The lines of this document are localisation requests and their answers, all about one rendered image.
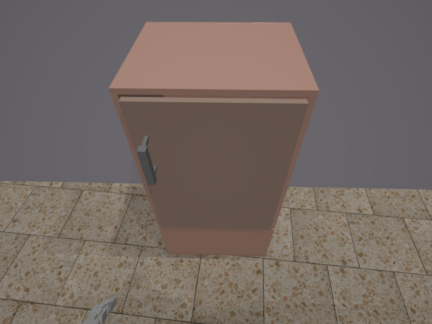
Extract cupboard door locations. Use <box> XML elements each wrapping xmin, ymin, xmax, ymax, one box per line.
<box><xmin>119</xmin><ymin>97</ymin><xmax>308</xmax><ymax>230</ymax></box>

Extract left robot hand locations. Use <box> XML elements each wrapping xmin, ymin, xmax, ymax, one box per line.
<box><xmin>82</xmin><ymin>297</ymin><xmax>116</xmax><ymax>324</ymax></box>

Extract handle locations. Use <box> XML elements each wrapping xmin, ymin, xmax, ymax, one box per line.
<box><xmin>137</xmin><ymin>136</ymin><xmax>157</xmax><ymax>185</ymax></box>

